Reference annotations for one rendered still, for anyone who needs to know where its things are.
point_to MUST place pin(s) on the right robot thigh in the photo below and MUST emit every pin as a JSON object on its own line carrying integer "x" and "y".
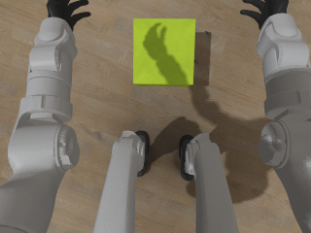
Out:
{"x": 214, "y": 212}

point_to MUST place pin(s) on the right robot upper arm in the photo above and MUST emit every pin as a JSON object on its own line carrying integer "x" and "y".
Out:
{"x": 285, "y": 145}

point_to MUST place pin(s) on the robot left forearm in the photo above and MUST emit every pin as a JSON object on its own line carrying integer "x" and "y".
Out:
{"x": 49, "y": 77}

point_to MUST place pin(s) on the robot right forearm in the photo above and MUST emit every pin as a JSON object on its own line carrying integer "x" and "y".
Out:
{"x": 286, "y": 69}

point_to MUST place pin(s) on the left robot upper arm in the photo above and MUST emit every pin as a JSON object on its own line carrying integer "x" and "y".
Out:
{"x": 39, "y": 155}

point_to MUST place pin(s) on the robot right hand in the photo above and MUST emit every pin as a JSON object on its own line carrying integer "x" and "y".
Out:
{"x": 267, "y": 8}

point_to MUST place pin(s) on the carton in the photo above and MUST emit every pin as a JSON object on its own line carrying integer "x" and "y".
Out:
{"x": 163, "y": 51}

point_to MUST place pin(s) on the robot left hand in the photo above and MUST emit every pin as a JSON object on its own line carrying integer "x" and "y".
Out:
{"x": 61, "y": 9}

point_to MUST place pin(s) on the right robot shin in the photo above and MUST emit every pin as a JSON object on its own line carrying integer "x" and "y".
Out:
{"x": 201, "y": 136}

